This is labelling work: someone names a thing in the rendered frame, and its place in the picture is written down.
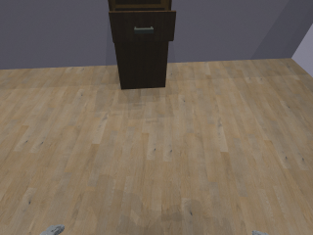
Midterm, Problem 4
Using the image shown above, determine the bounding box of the cabinet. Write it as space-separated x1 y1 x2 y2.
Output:
108 0 172 90

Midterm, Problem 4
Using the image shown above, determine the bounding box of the handle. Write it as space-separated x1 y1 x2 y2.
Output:
134 26 154 34

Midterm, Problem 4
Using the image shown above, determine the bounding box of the left robot hand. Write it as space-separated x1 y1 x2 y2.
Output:
40 224 65 235

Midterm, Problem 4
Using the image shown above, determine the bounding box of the drawer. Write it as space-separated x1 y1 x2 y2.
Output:
109 7 176 43

